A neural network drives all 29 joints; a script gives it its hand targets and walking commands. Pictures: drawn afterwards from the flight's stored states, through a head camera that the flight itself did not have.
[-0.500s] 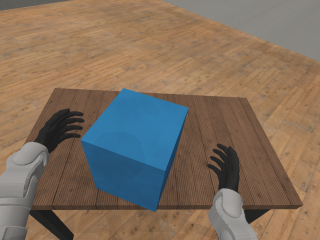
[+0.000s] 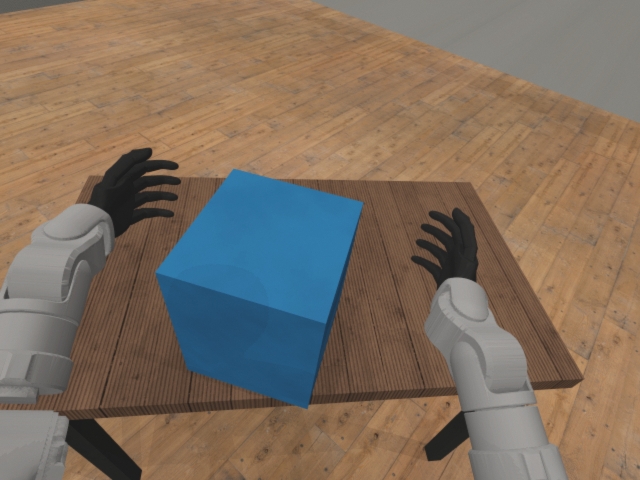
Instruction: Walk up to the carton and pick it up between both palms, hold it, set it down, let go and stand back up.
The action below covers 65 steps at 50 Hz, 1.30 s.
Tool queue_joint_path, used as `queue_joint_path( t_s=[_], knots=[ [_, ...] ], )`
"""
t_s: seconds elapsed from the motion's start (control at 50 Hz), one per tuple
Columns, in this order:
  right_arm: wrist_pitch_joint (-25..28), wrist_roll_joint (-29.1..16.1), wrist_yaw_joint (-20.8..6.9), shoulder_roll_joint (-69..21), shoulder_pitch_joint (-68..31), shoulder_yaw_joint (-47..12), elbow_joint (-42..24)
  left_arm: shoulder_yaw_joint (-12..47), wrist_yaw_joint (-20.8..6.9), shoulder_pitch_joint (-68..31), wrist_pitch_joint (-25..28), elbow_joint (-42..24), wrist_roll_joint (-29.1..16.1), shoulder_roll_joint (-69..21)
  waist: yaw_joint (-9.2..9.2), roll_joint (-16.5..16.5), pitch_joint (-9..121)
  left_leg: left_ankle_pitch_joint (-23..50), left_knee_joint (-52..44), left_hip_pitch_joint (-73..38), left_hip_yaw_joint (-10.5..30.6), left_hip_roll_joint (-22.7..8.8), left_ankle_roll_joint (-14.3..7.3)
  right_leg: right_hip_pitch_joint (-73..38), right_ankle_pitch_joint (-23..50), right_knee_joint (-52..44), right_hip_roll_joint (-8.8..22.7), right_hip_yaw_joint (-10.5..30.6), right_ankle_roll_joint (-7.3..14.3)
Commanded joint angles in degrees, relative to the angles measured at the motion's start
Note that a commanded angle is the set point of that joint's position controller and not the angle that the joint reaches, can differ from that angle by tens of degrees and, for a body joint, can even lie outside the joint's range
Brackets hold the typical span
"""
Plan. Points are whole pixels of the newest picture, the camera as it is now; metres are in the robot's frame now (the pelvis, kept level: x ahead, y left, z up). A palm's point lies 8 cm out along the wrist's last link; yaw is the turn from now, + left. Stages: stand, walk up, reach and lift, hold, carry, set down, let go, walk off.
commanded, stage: reach and lift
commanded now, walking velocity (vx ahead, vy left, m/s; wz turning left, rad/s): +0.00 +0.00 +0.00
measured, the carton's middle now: (270, 290) +0.40 +0.06 -0.01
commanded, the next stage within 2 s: none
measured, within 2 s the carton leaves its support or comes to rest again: neither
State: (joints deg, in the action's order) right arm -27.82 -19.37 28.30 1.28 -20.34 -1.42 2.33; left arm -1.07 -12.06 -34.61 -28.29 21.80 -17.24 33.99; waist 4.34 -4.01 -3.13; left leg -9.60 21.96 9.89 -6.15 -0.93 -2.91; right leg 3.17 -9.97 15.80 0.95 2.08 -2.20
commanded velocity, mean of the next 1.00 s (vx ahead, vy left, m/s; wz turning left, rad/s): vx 0.00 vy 0.00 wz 0.00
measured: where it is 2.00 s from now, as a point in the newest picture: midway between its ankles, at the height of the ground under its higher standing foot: outside the picture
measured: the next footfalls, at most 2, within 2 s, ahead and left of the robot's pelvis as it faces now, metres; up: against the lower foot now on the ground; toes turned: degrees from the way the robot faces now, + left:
none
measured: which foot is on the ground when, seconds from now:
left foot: down 0.00-1.00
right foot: down 0.00-1.00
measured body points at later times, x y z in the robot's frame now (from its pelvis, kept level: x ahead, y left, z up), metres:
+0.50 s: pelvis +0.00 -0.01 +0.00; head +0.02 +0.04 +0.45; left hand +0.47 +0.21 +0.19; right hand +0.38 -0.16 +0.17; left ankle +0.03 +0.08 -0.75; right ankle -0.01 -0.16 -0.75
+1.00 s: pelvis +0.00 -0.01 -0.01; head +0.03 +0.03 +0.44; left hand +0.46 +0.21 +0.11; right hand +0.37 -0.13 +0.07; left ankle +0.03 +0.08 -0.75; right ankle -0.01 -0.16 -0.75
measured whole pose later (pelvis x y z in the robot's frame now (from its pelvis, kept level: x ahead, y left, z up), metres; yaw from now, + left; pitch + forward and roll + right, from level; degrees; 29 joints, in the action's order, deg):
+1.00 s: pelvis +0.00 -0.01 -0.01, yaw +2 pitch +6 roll -2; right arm -3.9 -8.9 26.5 -6.6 -32.3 -1.5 36.8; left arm -3.1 -9.4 -50.5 -5.3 58.5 -8.0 25.5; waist 7.5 -2.3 3.1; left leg -9.8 27.3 24.1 -2.7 -2.0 -1.9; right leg 15.8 -11.0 20.5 -0.3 -1.3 -1.8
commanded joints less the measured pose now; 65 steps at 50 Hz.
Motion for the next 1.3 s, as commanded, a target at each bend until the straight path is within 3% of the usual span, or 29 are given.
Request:
queue_joint_path(
  t_s=[0.0,0.18,0.44,0.58,0.7,0.72,0.8,0.86,0.92,0.94,0.98,1.02,1.1,1.12,1.2,1.28],
  knots=[
    [-0.02,-0.57,0.92,2.59,-17.45,1.01,-4.54,-2.06,0.01,-21.56,0.22,-3.03,-0.49,8.38,1.85,8.50,15.90,4.04,-2.49,-13.91,2.95,-1.91,0.73,5.07,12.48,-0.99,-1.30,-2.51,3.75],
    [-0.20,-1.33,1.01,2.53,-26.40,0.70,0.90,-1.16,0.83,-29.91,0.69,4.31,-0.29,9.60,2.83,8.52,19.10,4.23,-1.94,-13.47,2.72,-1.20,0.47,5.08,14.70,-0.26,-1.52,-3.13,3.30],
    [0.74,-2.25,1.49,3.43,-36.78,1.26,10.15,1.42,0.94,-39.90,2.41,13.90,-0.09,8.60,6.18,9.94,22.71,7.81,-0.45,-15.00,3.14,-0.88,2.01,5.73,21.38,-0.02,-1.68,-4.19,2.82],
    [2.83,-3.37,1.28,2.73,-34.43,-1.01,15.62,2.22,0.32,-37.08,4.59,19.66,2.08,5.45,5.52,9.50,20.96,10.90,-0.03,-16.81,3.57,-1.21,1.94,6.72,21.49,-0.44,-2.31,-5.05,2.96],
    [9.41,-1.08,0.72,-0.03,-28.92,-2.10,16.21,0.38,0.62,-32.33,9.81,19.66,4.83,2.46,3.67,8.84,20.18,11.88,1.41,-17.43,3.86,-1.16,1.67,9.42,19.49,-0.62,-2.73,-5.42,2.54],
    [10.99,-0.05,-0.28,-0.23,-27.47,-2.63,15.03,-2.99,1.54,-31.95,11.29,16.25,7.25,2.66,1.79,11.75,21.11,12.50,1.03,-15.81,3.37,-1.28,2.71,9.56,18.04,-0.08,-2.68,-5.62,2.46],
    [17.36,5.82,-1.68,-3.79,-28.48,-0.08,17.72,-2.54,2.60,-35.02,17.86,20.71,7.60,0.53,3.46,9.85,23.39,8.03,2.32,-11.74,3.37,-0.81,2.23,11.58,16.45,1.09,-1.85,-5.39,1.33],
    [22.83,9.97,-1.89,-5.88,-29.36,0.85,18.56,-2.90,3.25,-35.67,22.38,22.89,8.19,-1.99,3.32,9.15,29.24,7.52,4.23,-8.57,3.67,-0.72,2.03,12.40,17.27,2.92,-1.54,-5.17,0.80],
    [26.84,11.67,-2.03,-8.22,-28.27,-0.40,28.39,-2.53,2.77,-34.06,25.45,32.87,9.76,-4.70,4.35,7.83,29.56,6.41,6.19,-4.00,4.60,-0.51,1.50,13.43,18.29,4.70,-0.79,-4.44,0.37],
    [27.75,12.02,-1.93,-8.85,-27.68,-0.80,33.18,-2.46,2.43,-32.64,26.06,38.28,10.22,-5.75,4.82,6.32,27.16,4.07,6.09,-1.76,4.99,-0.49,0.89,14.29,16.30,4.63,-0.58,-4.12,0.31],
    [30.61,13.31,-1.62,-7.86,-29.45,1.83,38.26,-1.18,2.64,-34.10,27.53,41.99,10.51,-7.47,5.80,6.44,25.88,1.42,6.38,-0.58,5.53,-0.98,1.52,18.88,10.87,4.59,-1.01,-5.16,0.52],
    [33.66,13.60,-1.90,-7.24,-33.31,3.51,39.61,0.26,3.48,-37.69,29.15,42.89,9.95,-8.21,5.79,8.17,27.48,2.11,7.78,-1.14,5.61,-1.29,2.47,22.39,8.29,4.86,-1.28,-5.75,0.76],
    [38.38,13.31,-1.48,-6.97,-33.59,4.31,46.82,0.16,4.03,-36.14,30.36,47.62,12.06,-11.05,6.56,8.79,26.23,8.61,10.30,-3.17,5.98,-1.35,3.86,22.78,12.78,5.21,-2.30,-6.51,0.89],
    [39.28,13.03,-1.44,-6.12,-34.31,5.06,48.01,0.74,4.27,-37.23,30.67,47.38,11.97,-11.44,6.67,10.29,27.65,9.30,10.56,-3.90,6.27,-1.50,4.58,23.88,11.94,5.18,-2.45,-6.78,1.07],
    [40.54,11.39,-1.67,-5.03,-35.68,5.49,50.52,2.89,5.15,-38.70,31.05,47.43,11.43,-13.08,7.06,12.56,28.26,10.18,10.70,-5.48,6.91,-1.74,5.65,26.17,9.65,4.79,-2.91,-7.49,1.84],
    [39.84,9.56,-3.31,-4.20,-36.73,4.39,51.39,4.18,6.35,-39.45,32.01,48.14,10.25,-13.92,5.99,13.01,27.79,10.17,9.60,-6.86,7.89,-2.35,5.92,28.15,6.80,4.37,-3.41,-8.27,2.40]
  ],
)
